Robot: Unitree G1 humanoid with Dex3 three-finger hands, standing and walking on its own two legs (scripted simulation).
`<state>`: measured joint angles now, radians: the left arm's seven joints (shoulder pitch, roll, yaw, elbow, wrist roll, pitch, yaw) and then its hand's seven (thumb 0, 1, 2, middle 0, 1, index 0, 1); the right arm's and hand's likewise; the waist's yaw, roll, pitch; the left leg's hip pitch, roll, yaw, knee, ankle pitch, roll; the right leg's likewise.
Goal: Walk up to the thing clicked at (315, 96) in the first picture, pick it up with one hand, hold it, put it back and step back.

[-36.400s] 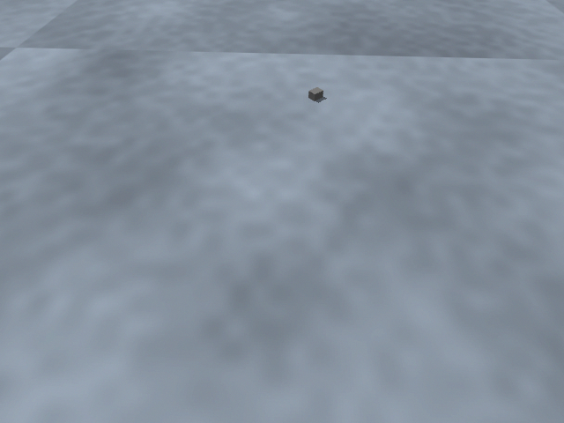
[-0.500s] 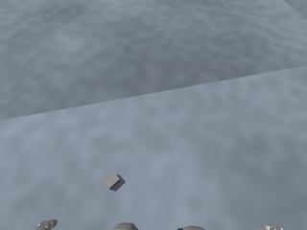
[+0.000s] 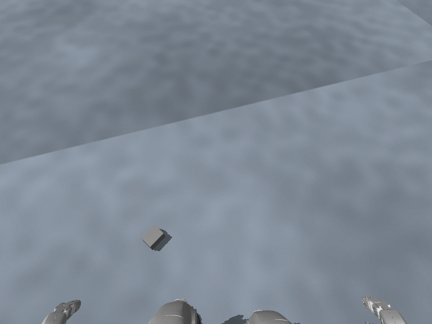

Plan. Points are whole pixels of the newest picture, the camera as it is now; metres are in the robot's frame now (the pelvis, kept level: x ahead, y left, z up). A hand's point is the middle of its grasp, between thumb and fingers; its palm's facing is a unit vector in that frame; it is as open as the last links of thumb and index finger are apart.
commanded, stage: step back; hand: left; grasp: from above
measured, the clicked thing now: (153, 237) +0.47 +0.30 -0.73
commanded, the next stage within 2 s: none
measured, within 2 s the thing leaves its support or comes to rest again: neither
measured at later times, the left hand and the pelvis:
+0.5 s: hand out of the picture -0.03 +0.27 -0.14, palm faces +0.08 -0.93 -0.35, open 7.4 cm; pelvis -0.13 +0.00 +0.01, yaw +5 degrees
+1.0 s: hand out of the picture -0.23 +0.22 -0.12, palm faces +0.04 -0.90 -0.43, open 7.4 cm; pelvis -0.30 -0.05 +0.01, yaw +2 degrees
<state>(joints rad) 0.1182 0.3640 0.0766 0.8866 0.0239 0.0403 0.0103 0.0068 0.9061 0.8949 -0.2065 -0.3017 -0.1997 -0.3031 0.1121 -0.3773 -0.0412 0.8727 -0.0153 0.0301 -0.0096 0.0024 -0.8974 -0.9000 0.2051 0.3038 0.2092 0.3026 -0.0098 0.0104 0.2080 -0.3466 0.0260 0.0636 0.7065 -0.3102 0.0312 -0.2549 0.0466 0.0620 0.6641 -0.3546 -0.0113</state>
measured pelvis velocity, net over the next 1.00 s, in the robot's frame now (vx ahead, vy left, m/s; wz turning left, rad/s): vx -0.30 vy -0.05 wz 0.03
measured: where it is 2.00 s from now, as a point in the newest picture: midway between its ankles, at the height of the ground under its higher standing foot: outside the picture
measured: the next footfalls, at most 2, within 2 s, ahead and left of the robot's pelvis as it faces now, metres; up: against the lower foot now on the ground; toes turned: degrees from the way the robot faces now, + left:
left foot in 0.36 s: -0.08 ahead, +0.12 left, +0.00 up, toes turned +2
right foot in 0.78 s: -0.22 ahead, -0.17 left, +0.00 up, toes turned +3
